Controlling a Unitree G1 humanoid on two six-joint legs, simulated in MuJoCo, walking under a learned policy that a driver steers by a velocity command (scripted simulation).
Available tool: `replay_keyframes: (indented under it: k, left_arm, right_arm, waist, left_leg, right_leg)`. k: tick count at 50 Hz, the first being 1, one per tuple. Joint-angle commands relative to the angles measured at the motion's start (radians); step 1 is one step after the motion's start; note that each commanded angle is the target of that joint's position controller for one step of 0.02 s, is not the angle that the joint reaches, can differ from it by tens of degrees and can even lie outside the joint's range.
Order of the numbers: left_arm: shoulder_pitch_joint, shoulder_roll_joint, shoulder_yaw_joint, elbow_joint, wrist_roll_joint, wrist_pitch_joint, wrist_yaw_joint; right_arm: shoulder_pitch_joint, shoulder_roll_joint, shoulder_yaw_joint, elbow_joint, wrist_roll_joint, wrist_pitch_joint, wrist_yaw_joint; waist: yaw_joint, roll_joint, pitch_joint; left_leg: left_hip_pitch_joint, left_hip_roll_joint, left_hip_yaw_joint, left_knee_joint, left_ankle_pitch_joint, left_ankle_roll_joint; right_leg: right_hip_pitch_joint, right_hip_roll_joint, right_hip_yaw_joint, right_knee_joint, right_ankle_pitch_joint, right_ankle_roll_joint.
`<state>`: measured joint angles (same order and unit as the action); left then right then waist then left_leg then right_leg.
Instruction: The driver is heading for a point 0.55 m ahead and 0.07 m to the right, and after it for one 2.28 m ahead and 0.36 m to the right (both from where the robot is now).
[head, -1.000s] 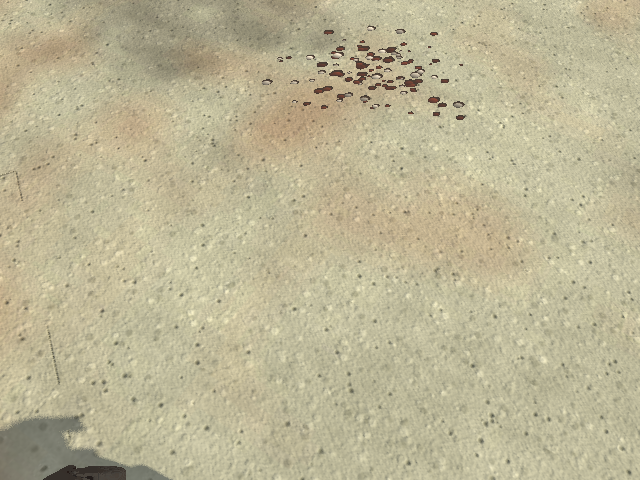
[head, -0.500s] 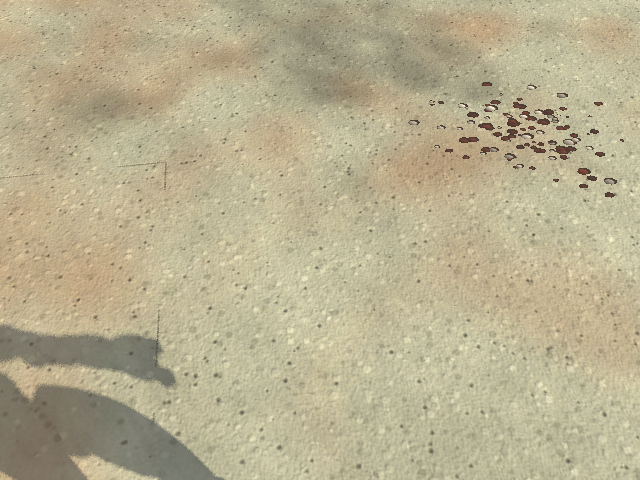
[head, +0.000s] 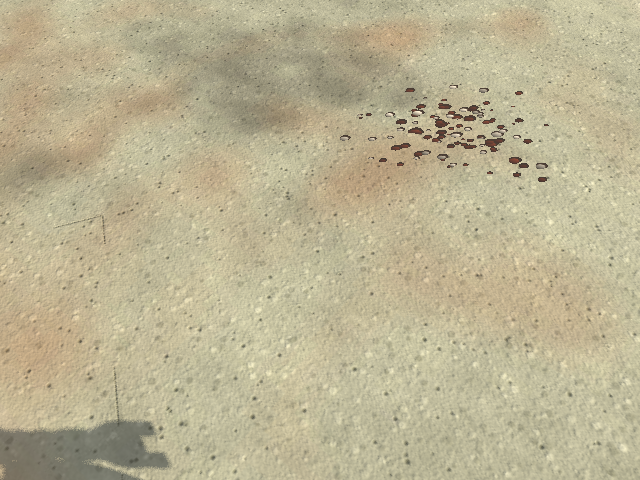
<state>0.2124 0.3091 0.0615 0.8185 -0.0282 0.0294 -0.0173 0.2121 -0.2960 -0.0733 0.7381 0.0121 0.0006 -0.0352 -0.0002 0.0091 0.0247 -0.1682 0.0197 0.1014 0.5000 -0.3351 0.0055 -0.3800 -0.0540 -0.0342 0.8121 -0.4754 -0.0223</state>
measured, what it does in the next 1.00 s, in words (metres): walks ahead: right foot, then left foot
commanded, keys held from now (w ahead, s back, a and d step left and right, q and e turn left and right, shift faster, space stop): w+e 0.50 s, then w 0.06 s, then w+q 0.10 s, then q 0.34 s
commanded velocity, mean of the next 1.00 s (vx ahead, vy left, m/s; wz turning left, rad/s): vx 0.35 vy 0.00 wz -0.24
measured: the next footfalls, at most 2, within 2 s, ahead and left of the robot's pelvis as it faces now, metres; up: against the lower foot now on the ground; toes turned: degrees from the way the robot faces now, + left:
right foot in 0.06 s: +0.05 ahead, -0.12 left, +0.00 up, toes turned -5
left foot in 0.56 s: +0.45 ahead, -0.01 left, +0.00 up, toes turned -22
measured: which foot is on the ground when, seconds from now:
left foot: down 0.00-0.06, up 0.08-0.54, down 0.56-0.96, up 0.98-1.00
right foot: up 0.00-0.04, down 0.06-0.56, up 0.58-0.94, down 0.96-1.00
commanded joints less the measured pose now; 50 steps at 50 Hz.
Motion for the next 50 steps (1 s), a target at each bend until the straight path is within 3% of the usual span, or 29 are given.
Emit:
replay_keyframes:
  k: [1,2,3,4,5,6,7,8,10,15,20,24,26,27,28,29,30,31,32,33,34,37,39,42,44,47,48,49,50]
  left_arm:
    - [0.023,0.067,0.017,-0.044,-0.005,-0.028,-0.018]
    - [0.121,0.074,0.027,0.001,-0.002,-0.031,-0.018]
    - [0.222,0.121,0.051,0.033,-0.004,-0.036,-0.013]
    - [0.282,0.274,0.083,0.012,0.002,-0.050,0.002]
    - [0.265,0.250,0.062,-0.032,0.024,-0.081,-0.013]
    - [0.206,0.192,0.047,-0.046,0.025,-0.101,-0.015]
    - [0.165,0.148,0.034,-0.057,0.013,-0.110,-0.012]
    - [0.130,0.137,0.029,-0.069,0.009,-0.108,-0.005]
    - [0.133,0.122,0.019,-0.080,0.016,-0.103,0.009]
    - [0.209,0.125,0.024,-0.072,0.011,-0.093,0.041]
    - [0.274,0.128,0.032,-0.052,0.003,-0.083,0.053]
    - [0.262,0.137,0.045,-0.050,-0.002,-0.070,0.064]
    - [0.231,0.143,0.051,-0.065,0.008,-0.063,0.061]
    - [0.211,0.131,0.046,-0.076,0.014,-0.061,0.056]
    - [0.199,0.082,0.026,-0.101,0.031,-0.063,0.049]
    - [0.405,-0.054,-0.011,-0.088,0.019,-0.073,0.040]
    - [0.399,0.037,-0.001,-0.058,-0.012,-0.080,0.039]
    - [0.244,0.108,0.016,-0.091,-0.020,-0.088,0.036]
    - [0.134,0.112,0.013,-0.123,-0.004,-0.098,0.036]
    - [0.073,0.104,0.015,-0.142,0.019,-0.109,0.034]
    - [0.068,0.093,0.017,-0.149,0.027,-0.114,0.032]
    - [0.091,0.026,-0.004,-0.155,0.042,-0.117,0.029]
    - [0.048,-0.002,-0.021,-0.173,0.050,-0.117,0.029]
    - [-0.037,0.036,-0.013,-0.192,0.035,-0.099,0.028]
    - [-0.077,0.056,-0.005,-0.211,0.033,-0.089,0.029]
    - [-0.042,0.092,0.018,-0.211,0.043,-0.096,0.033]
    - [-0.006,0.133,0.029,-0.217,0.054,-0.099,0.041]
    - [0.025,0.176,0.033,-0.236,0.067,-0.087,0.052]
    - [0.038,0.174,0.037,-0.226,0.068,-0.068,0.041]
  right_arm:
    - [-0.114,-0.165,-0.045,-0.073,0.015,-0.023,0.015]
    - [-0.114,-0.144,-0.040,-0.069,0.014,-0.023,0.019]
    - [-0.096,-0.094,-0.025,-0.066,0.001,-0.029,0.023]
    - [-0.129,-0.015,-0.001,-0.126,-0.027,-0.042,0.026]
    - [-0.182,-0.053,-0.005,-0.161,0.003,-0.071,0.028]
    - [-0.185,-0.104,-0.017,-0.158,0.033,-0.091,0.037]
    - [-0.161,-0.128,-0.023,-0.137,0.025,-0.104,0.040]
    - [-0.151,-0.127,-0.026,-0.115,0.000,-0.112,0.037]
    - [-0.148,-0.126,-0.034,-0.103,-0.020,-0.114,0.042]
    - [-0.244,-0.052,-0.014,-0.130,-0.013,-0.107,0.052]
    - [-0.392,-0.037,-0.002,-0.177,0.001,-0.120,0.076]
    - [-0.380,-0.071,-0.012,-0.183,0.004,-0.136,0.083]
    - [-0.247,-0.117,-0.034,-0.151,0.003,-0.140,0.073]
    - [-0.108,-0.150,-0.049,-0.119,-0.001,-0.140,0.063]
    - [0.069,-0.188,-0.055,-0.100,-0.023,-0.137,0.053]
    - [0.177,-0.250,-0.069,-0.042,-0.023,-0.129,0.062]
    - [0.209,-0.154,-0.049,-0.015,-0.003,-0.129,0.071]
    - [0.118,-0.105,-0.034,-0.025,0.007,-0.125,0.066]
    - [0.043,-0.093,-0.025,-0.031,0.000,-0.118,0.064]
    - [0.008,-0.085,-0.020,-0.029,-0.009,-0.112,0.064]
    - [-0.013,-0.078,-0.013,-0.031,-0.023,-0.112,0.062]
    - [-0.016,-0.077,-0.007,-0.009,-0.011,-0.114,0.056]
    - [-0.021,-0.137,-0.023,-0.002,-0.005,-0.101,0.043]
    - [0.022,-0.181,-0.040,0.009,0.014,-0.068,0.030]
    - [0.038,-0.173,-0.039,0.012,0.024,-0.051,0.021]
    - [0.019,-0.134,-0.029,-0.006,0.020,-0.036,0.009]
    - [0.044,-0.080,-0.013,-0.015,0.008,-0.036,0.010]
    - [0.156,-0.015,0.005,-0.014,-0.019,-0.037,0.013]
    - [0.256,-0.059,-0.001,-0.017,0.006,-0.031,0.010]
  waist:
    - [0.047,0.085,-0.001]
    - [0.082,0.065,-0.029]
    - [0.115,-0.043,-0.052]
    - [0.106,-0.351,-0.052]
    - [0.120,-0.259,-0.085]
    - [0.089,-0.163,-0.003]
    - [0.062,-0.103,0.036]
    - [0.045,-0.061,0.047]
    - [0.032,-0.088,0.033]
    - [0.049,-0.084,0.028]
    - [0.097,-0.115,0.066]
    - [0.067,-0.136,0.060]
    - [0.003,-0.171,-0.024]
    - [-0.068,-0.165,-0.131]
    - [-0.139,-0.108,-0.296]
    - [-0.044,0.259,-0.478]
    - [-0.078,0.250,-0.435]
    - [-0.091,0.146,-0.235]
    - [-0.072,0.043,-0.130]
    - [-0.047,0.014,-0.059]
    - [-0.015,0.040,-0.038]
    - [0.034,0.064,-0.050]
    - [0.031,0.076,-0.069]
    - [0.004,0.089,-0.096]
    - [0.002,0.090,-0.088]
    - [0.044,0.082,-0.089]
    - [0.048,0.010,-0.127]
    - [0.008,-0.213,-0.213]
    - [-0.016,-0.341,-0.301]
  left_leg:
    - [-0.083,0.236,-0.179,-0.205,-0.090,0.152]
    - [-0.154,0.193,-0.107,-0.103,-0.087,0.126]
    - [-0.254,0.129,-0.010,0.142,-0.038,0.074]
    - [-0.556,-0.009,0.055,0.571,-0.230,-0.033]
    - [-0.699,-0.061,-0.155,0.704,-0.283,-0.023]
    - [-0.762,-0.002,-0.190,0.732,-0.204,0.001]
    - [-0.751,0.035,-0.188,0.692,-0.095,0.019]
    - [-0.719,0.059,-0.183,0.630,-0.009,0.019]
    - [-0.624,0.059,-0.169,0.517,0.110,0.002]
    - [-0.562,-0.004,-0.130,0.247,0.315,-0.049]
    - [-0.487,-0.036,-0.133,0.041,0.418,-0.053]
    - [-0.401,-0.042,-0.152,-0.026,0.379,-0.017]
    - [-0.215,-0.071,-0.115,-0.029,0.302,0.023]
    - [-0.008,-0.057,-0.104,-0.044,0.341,0.061]
    - [0.312,0.096,-0.261,0.013,0.271,0.131]
    - [0.691,0.357,-0.765,-0.041,0.092,0.317]
    - [0.642,0.361,-0.953,-0.192,-0.118,0.317]
    - [0.472,0.310,-0.791,-0.220,-0.130,0.275]
    - [0.303,0.262,-0.663,-0.237,-0.028,0.250]
    - [0.168,0.227,-0.583,-0.257,0.100,0.249]
    - [0.084,0.200,-0.528,-0.269,0.277,0.249]
    - [-0.014,0.169,-0.391,-0.257,0.751,0.268]
    - [-0.089,0.147,-0.324,-0.248,0.832,0.259]
    - [-0.117,0.119,-0.317,-0.226,0.686,0.207]
    - [-0.116,0.113,-0.356,-0.187,0.548,0.169]
    - [-0.151,0.059,-0.402,-0.054,0.342,0.091]
    - [-0.198,-0.007,-0.366,0.085,0.183,0.047]
    - [-0.339,-0.109,-0.269,0.352,-0.311,-0.014]
    - [-0.414,-0.100,-0.224,0.540,-0.405,-0.038]
  right_leg:
    - [0.115,0.018,-0.064,-0.179,0.125,-0.032]
    - [0.265,0.076,-0.111,-0.242,0.184,-0.034]
    - [0.416,0.068,-0.028,-0.310,0.163,-0.066]
    - [0.531,-0.225,0.535,-0.496,0.079,-0.217]
    - [0.526,-0.326,0.847,-0.643,-0.082,-0.356]
    - [0.506,-0.330,0.785,-0.653,-0.103,-0.341]
    - [0.476,-0.283,0.672,-0.633,-0.049,-0.294]
    - [0.448,-0.241,0.573,-0.619,0.060,-0.253]
    - [0.412,-0.170,0.437,-0.626,0.279,-0.208]
    - [0.367,-0.094,0.291,-0.621,0.542,-0.176]
    - [0.326,-0.098,0.325,-0.601,0.489,-0.163]
    - [0.376,-0.138,0.382,-0.534,0.578,-0.144]
    - [0.390,-0.117,0.365,-0.403,0.874,-0.118]
    - [0.356,-0.066,0.322,-0.238,0.974,-0.088]
    - [0.186,-0.016,0.314,0.015,0.782,-0.065]
    - [-0.180,0.157,0.249,0.389,0.002,0.008]
    - [-0.296,0.133,0.270,0.526,-0.087,0.012]
    - [-0.346,0.084,0.244,0.546,-0.014,0.008]
    - [-0.322,0.041,0.195,0.504,0.058,0.001]
    - [-0.300,0.009,0.166,0.443,0.102,-0.001]
    - [-0.244,-0.012,0.162,0.398,0.123,0.002]
    - [-0.154,-0.014,0.116,0.193,0.082,0.045]
    - [-0.058,0.011,0.080,0.026,0.153,0.069]
    - [0.034,0.065,0.082,-0.116,0.365,0.080]
    - [0.067,0.076,0.111,-0.198,0.413,0.074]
    - [0.213,0.051,0.120,-0.355,0.525,0.035]
    - [0.309,-0.063,0.189,-0.397,0.654,-0.011]
    - [0.478,-0.299,0.376,-0.342,1.016,-0.114]
    - [0.479,-0.417,0.577,-0.409,0.875,-0.231]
